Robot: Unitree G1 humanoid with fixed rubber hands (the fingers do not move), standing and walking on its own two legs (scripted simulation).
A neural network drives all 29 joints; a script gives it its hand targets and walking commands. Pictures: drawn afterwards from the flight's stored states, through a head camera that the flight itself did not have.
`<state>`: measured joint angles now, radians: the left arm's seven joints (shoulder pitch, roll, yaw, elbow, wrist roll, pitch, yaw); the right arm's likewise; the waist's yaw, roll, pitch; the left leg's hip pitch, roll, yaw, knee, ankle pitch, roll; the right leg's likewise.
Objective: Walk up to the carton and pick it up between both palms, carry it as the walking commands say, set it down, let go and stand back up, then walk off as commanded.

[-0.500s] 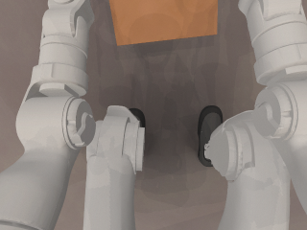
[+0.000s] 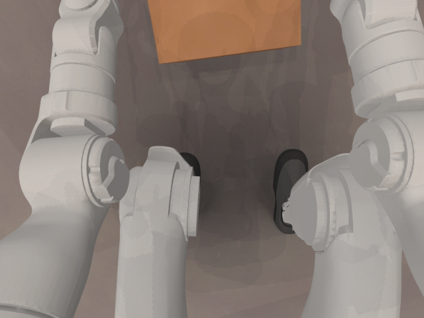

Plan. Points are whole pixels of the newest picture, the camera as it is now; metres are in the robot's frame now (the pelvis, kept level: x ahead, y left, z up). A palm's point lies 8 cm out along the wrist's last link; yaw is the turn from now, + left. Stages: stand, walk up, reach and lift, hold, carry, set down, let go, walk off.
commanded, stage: set down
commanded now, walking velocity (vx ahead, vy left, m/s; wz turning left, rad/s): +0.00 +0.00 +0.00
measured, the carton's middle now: out of the picture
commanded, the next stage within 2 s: none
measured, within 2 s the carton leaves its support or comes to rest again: neither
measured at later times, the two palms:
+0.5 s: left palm out of the picture +0.53 +0.19 -0.20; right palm out of the picture +0.56 -0.12 -0.21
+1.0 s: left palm out of the picture +0.51 +0.20 -0.22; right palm out of the picture +0.54 -0.16 -0.22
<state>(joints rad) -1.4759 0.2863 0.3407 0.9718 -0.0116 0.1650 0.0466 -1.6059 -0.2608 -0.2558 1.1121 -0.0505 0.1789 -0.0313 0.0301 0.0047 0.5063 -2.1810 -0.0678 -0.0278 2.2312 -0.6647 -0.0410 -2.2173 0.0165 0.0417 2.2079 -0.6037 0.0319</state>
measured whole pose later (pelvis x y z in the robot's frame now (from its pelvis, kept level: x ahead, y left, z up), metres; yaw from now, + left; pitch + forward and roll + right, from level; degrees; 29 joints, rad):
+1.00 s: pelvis +0.00 +0.00 +0.00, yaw +0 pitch +34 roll +0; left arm -1.44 0.34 0.19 1.10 -0.12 0.04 0.09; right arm -1.55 -0.37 -0.13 1.22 0.09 0.05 -0.09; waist 0.03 0.02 0.52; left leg -2.18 -0.07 -0.03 2.24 -0.66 -0.05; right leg -2.22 0.02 0.04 2.22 -0.59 0.04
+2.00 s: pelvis -0.02 +0.00 +0.15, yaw +0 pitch +28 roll +0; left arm -1.37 0.35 0.17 0.66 -0.19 0.39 0.20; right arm -1.42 -0.39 -0.13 0.74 0.14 0.37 -0.12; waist 0.03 0.02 0.52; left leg -1.69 -0.06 -0.04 1.75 -0.55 -0.02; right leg -1.71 0.02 0.04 1.72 -0.50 0.04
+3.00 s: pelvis +0.02 +0.01 +0.33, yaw -1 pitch +17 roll -1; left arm -0.43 0.28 0.10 0.31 -0.10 0.33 0.03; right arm -0.48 -0.33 -0.08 0.34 0.10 0.35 -0.04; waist 0.03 0.02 0.33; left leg -0.96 -0.03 -0.06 1.02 -0.36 -0.01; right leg -0.96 0.02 0.04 0.96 -0.31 0.04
